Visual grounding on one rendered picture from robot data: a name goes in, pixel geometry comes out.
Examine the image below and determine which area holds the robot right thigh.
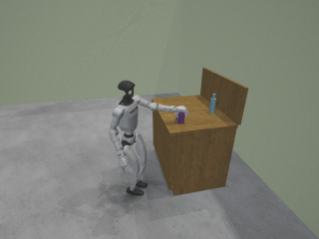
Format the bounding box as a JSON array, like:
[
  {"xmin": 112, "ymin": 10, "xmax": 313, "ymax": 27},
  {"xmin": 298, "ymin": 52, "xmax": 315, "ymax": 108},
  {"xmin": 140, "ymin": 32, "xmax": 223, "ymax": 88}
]
[{"xmin": 122, "ymin": 141, "xmax": 140, "ymax": 175}]

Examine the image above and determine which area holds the robot left upper arm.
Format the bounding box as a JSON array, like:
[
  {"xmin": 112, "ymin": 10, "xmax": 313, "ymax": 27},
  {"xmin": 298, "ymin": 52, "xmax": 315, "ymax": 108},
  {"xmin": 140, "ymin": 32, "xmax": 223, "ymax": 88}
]
[{"xmin": 133, "ymin": 95, "xmax": 158, "ymax": 112}]

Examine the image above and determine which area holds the table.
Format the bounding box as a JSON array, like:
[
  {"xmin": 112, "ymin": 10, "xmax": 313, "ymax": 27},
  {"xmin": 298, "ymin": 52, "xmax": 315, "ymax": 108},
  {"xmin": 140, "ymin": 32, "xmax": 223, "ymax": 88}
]
[{"xmin": 152, "ymin": 68, "xmax": 249, "ymax": 196}]

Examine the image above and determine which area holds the robot left forearm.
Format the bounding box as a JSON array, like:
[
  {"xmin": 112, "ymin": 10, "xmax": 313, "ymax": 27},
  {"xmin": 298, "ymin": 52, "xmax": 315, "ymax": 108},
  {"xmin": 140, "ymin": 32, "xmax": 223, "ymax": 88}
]
[{"xmin": 158, "ymin": 104, "xmax": 177, "ymax": 113}]

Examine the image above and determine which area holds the robot right upper arm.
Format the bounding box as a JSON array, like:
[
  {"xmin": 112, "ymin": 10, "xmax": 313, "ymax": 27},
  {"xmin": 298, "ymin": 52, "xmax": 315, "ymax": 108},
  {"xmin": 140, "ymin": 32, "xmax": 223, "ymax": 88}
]
[{"xmin": 109, "ymin": 106, "xmax": 125, "ymax": 135}]

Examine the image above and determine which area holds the left robot hand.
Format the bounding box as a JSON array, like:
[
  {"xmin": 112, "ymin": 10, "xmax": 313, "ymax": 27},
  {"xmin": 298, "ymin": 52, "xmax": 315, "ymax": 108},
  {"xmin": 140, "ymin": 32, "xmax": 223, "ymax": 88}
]
[{"xmin": 174, "ymin": 106, "xmax": 189, "ymax": 118}]

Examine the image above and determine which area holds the sponge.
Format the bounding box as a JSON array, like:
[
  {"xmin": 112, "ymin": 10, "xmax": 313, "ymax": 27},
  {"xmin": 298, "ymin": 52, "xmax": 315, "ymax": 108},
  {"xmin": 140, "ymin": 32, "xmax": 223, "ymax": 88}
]
[{"xmin": 176, "ymin": 112, "xmax": 185, "ymax": 124}]

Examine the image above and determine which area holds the robot right forearm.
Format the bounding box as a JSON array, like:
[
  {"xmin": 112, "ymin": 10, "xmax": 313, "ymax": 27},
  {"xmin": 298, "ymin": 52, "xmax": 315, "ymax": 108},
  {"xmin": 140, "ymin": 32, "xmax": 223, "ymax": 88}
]
[{"xmin": 109, "ymin": 130, "xmax": 125, "ymax": 158}]

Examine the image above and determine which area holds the right robot hand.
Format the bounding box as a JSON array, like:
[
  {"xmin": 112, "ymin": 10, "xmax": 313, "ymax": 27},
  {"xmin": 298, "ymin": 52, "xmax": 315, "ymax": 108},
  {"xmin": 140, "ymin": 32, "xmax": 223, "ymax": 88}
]
[{"xmin": 118, "ymin": 156, "xmax": 131, "ymax": 174}]

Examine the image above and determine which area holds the left robot shin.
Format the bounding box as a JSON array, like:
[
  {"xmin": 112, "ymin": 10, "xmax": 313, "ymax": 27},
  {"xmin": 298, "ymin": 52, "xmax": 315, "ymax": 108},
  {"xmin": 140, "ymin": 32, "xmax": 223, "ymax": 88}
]
[{"xmin": 138, "ymin": 164, "xmax": 147, "ymax": 182}]

